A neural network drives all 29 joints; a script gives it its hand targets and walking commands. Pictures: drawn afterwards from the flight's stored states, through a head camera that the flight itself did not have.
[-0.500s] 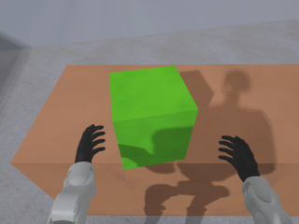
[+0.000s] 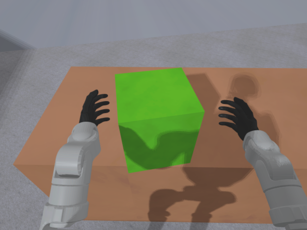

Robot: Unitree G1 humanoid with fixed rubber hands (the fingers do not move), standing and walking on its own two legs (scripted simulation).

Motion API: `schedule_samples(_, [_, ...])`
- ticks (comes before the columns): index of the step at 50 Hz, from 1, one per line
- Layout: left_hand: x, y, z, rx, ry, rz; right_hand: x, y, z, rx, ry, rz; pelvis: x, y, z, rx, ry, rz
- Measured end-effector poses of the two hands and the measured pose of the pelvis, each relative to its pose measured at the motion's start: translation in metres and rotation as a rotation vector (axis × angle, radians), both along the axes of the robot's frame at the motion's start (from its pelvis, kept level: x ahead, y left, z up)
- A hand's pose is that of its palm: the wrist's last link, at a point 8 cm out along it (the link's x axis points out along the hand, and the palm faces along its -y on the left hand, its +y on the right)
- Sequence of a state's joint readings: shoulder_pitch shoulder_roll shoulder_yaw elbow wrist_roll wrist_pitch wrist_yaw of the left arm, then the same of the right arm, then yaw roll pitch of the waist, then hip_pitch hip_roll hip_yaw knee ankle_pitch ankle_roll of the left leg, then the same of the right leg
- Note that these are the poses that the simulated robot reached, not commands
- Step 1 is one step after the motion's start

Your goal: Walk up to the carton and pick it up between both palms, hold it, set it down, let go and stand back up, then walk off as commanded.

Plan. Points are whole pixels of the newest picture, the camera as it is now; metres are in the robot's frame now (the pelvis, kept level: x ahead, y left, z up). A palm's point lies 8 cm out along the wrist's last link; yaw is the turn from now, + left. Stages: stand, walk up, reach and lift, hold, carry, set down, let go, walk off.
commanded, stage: reach and lift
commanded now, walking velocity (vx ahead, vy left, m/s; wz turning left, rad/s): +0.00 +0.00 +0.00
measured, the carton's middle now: (154, 121) +0.45 +0.03 +0.03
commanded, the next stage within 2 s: none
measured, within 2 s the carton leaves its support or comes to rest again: neither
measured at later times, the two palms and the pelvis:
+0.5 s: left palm (82, 96) +0.38 +0.20 +0.19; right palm (236, 98) +0.42 -0.18 +0.16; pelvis +0.00 +0.00 +0.00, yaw +0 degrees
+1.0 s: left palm (83, 78) +0.42 +0.20 +0.21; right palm (230, 80) +0.47 -0.17 +0.18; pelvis +0.01 +0.00 +0.00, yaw +0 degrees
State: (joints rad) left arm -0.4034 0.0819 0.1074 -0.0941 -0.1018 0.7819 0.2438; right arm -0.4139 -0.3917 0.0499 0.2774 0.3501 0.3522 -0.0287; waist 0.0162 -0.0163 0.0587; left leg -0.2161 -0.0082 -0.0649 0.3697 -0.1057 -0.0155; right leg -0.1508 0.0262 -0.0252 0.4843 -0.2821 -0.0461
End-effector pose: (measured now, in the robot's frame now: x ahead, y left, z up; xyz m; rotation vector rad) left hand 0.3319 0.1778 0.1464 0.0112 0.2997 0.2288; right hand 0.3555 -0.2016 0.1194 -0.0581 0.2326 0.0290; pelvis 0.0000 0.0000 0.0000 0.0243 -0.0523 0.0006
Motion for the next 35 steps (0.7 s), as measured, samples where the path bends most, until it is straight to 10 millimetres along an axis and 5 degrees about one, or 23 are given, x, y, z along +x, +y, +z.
schedule_samples(35, [0.065,0.028,0.053,0.036,0.01,0.04,0.088,0.031,0.06,0.013,0.016,0.048,0.005,0.002,0.0,-0.003,0.037,0.0])
